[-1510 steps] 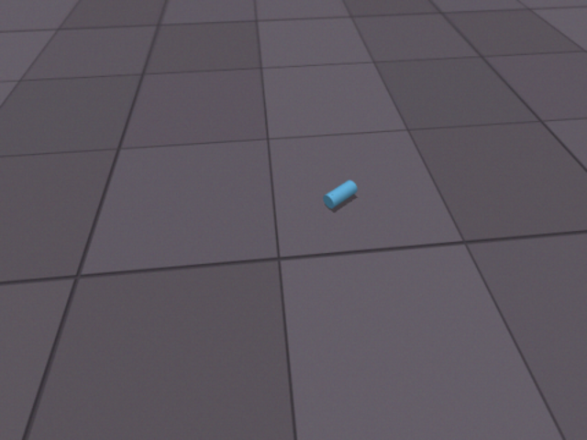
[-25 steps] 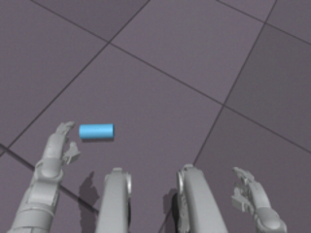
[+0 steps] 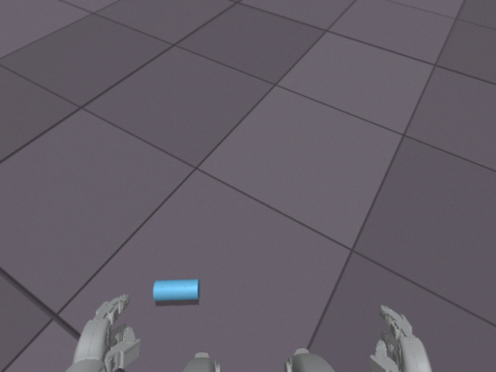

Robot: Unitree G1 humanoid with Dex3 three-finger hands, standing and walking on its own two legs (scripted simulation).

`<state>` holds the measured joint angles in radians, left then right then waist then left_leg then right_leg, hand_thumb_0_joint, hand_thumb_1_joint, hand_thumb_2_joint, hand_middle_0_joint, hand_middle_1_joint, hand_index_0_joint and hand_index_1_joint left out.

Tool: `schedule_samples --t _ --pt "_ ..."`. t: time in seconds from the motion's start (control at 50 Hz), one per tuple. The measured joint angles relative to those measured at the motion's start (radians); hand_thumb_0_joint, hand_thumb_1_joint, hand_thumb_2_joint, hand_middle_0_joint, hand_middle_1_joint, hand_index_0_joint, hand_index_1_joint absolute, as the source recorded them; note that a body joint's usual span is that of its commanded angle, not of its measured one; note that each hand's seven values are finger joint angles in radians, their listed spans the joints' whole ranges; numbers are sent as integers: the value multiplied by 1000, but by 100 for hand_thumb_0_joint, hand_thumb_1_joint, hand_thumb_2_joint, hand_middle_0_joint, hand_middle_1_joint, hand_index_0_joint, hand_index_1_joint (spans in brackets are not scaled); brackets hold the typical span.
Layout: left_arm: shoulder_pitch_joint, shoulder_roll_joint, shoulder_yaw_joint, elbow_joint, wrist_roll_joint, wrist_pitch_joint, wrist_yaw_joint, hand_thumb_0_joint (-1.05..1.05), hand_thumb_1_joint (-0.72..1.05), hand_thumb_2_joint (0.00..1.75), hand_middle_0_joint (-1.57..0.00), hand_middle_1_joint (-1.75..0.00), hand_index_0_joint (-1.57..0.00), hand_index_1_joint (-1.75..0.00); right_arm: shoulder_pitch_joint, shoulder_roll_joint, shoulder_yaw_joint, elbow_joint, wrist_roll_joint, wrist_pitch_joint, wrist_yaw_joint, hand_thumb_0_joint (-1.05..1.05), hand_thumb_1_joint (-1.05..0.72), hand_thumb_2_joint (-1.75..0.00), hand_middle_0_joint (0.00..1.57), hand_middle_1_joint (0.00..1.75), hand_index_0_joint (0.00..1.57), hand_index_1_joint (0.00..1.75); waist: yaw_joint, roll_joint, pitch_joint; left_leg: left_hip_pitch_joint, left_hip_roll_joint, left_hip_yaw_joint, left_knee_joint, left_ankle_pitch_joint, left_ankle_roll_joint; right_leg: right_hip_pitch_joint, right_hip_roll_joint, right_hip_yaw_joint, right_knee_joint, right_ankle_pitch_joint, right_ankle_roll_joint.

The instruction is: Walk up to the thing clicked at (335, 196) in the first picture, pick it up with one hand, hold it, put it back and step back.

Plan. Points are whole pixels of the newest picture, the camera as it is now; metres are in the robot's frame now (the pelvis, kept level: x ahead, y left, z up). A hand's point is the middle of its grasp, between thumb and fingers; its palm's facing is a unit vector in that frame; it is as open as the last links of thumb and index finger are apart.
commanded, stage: home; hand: left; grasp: from above
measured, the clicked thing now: (177, 289) +0.47 +0.24 -0.66
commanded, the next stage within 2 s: none
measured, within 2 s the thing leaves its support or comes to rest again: neither
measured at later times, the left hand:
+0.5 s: hand (124, 363) +0.17 +0.18 -0.03, palm faces +0.07 -0.98 -0.19, open 7.4 cm
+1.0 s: hand (123, 365) +0.17 +0.18 -0.02, palm faces +0.05 -0.98 -0.19, open 7.4 cm
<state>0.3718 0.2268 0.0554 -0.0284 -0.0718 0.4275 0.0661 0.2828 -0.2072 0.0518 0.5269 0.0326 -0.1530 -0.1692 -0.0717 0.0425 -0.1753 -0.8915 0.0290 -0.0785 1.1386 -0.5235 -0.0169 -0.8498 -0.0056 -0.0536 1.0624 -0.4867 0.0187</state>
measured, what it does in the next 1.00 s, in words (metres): stands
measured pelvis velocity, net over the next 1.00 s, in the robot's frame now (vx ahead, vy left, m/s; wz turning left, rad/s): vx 0.01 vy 0.00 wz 0.01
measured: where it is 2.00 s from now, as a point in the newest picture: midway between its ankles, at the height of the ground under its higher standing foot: outside the picture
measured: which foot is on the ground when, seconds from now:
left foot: down 0.00-1.00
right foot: down 0.00-1.00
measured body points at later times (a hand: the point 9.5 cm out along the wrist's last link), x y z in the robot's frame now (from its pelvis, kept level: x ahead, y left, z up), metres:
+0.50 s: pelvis +0.01 +0.00 +0.02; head +0.04 +0.01 +0.47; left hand +0.16 +0.23 -0.01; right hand +0.19 -0.24 -0.03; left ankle +0.01 +0.12 -0.66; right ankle +0.02 -0.14 -0.66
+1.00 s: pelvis +0.01 +0.00 +0.02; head +0.03 +0.01 +0.47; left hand +0.16 +0.24 -0.01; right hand +0.17 -0.24 -0.04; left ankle +0.01 +0.12 -0.66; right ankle +0.02 -0.14 -0.66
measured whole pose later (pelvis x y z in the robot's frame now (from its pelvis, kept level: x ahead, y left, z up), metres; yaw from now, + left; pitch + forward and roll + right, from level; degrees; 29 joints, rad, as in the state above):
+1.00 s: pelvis +0.01 +0.00 +0.02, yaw +0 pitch +10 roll -3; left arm 0.50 0.22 0.03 -0.14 -0.05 0.46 0.02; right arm 0.29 -0.22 0.04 0.53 0.01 -0.23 -0.18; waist -0.04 0.04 -0.15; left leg -0.70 0.02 -0.07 1.02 -0.49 -0.01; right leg -0.66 -0.01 -0.05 0.94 -0.45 0.03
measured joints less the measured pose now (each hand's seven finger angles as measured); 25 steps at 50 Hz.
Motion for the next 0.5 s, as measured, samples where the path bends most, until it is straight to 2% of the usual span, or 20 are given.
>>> schedule_samples --t 0.1,0.18,0.34,0.5 --pt "105 -8 -14 -92 0 15 -10 1 90 90 -20 -30 -21 -29 21 -8 -9 -14 -5 -22 -17 2 -91 -90 20 30 21 30 11 9 -7 107 0 3 -80 16 3 109 -1 0 -83 17 2" --pt "145 -8 -19 -124 5 24 -25 1 90 90 -20 -30 -21 -29 15 -11 -14 -19 -10 -39 -21 2 -91 -90 20 30 21 30 22 10 -10 157 -3 4 -113 22 4 160 -4 0 -115 22 3" --pt "141 -7 -19 -110 15 28 -49 1 90 90 -20 -30 -20 -29 -16 -11 -13 -21 -22 -70 -16 2 -90 -90 20 30 21 30 37 1 8 187 -9 1 -127 27 4 190 -10 -3 -125 21 4" --pt "136 -7 -22 -111 22 15 -50 1 90 90 -20 -30 -20 -29 -16 -7 -12 -4 -29 -76 -9 2 -90 -90 20 30 21 30 40 -6 21 193 -8 1 -124 24 3 196 -9 -3 -123 20 4"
